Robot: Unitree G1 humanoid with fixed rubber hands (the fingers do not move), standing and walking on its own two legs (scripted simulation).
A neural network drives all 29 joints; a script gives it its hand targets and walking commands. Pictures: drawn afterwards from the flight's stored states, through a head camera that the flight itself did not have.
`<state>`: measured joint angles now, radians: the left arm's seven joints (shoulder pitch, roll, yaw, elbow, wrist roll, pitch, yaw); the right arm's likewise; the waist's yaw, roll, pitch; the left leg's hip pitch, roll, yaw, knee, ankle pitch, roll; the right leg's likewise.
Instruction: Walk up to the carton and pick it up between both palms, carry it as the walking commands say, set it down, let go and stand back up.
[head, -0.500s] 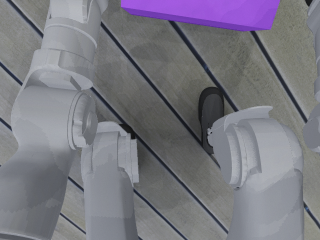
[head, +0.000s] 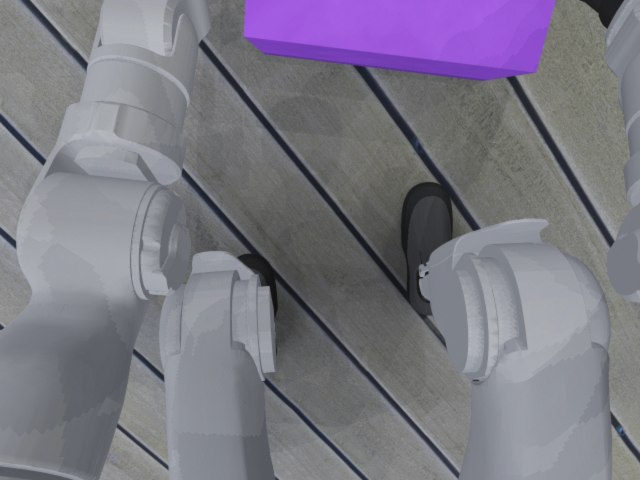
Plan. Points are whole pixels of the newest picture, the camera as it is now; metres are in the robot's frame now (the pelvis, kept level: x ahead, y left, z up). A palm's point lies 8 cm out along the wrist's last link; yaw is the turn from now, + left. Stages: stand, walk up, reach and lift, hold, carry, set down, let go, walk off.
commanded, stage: set down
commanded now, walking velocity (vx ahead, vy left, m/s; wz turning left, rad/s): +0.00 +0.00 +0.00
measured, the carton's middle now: out of the picture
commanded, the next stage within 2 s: none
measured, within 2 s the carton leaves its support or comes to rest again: neither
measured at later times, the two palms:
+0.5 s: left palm out of the picture +0.58 +0.06 -0.19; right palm out of the picture +0.47 -0.32 -0.21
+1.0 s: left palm out of the picture +0.57 +0.06 -0.21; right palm out of the picture +0.47 -0.32 -0.22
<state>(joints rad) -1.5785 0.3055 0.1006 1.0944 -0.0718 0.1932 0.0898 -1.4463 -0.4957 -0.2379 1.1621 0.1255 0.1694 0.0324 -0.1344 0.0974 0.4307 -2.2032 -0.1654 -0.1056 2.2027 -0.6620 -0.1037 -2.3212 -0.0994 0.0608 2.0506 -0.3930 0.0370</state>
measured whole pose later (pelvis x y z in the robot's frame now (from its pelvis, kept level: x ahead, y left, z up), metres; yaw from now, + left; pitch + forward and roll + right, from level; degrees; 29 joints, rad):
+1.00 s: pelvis +0.00 +0.00 +0.00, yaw +0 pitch +36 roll -1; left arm -1.62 0.34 -0.01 1.16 -0.14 0.12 0.09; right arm -1.49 -0.51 -0.29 1.28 0.12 0.02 0.05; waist -0.14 0.08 0.52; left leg -2.17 -0.16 -0.09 2.22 -0.68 -0.10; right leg -2.29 -0.10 0.07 2.07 -0.41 0.04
